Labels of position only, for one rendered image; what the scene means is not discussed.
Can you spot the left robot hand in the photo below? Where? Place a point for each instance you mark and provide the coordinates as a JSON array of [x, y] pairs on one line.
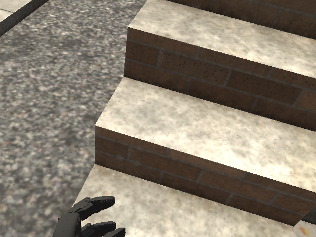
[[69, 223]]

